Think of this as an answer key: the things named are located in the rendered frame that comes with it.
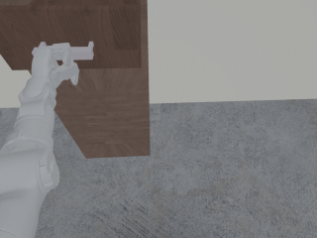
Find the left robot upper arm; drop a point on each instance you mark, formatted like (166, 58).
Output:
(26, 177)

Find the drawer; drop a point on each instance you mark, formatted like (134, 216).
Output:
(114, 27)

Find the left robot hand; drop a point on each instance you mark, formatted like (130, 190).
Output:
(44, 64)

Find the robot left forearm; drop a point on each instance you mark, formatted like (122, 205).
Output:
(34, 124)

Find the handle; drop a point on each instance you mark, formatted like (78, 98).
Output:
(78, 53)

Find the cabinet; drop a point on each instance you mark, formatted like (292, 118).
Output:
(107, 113)

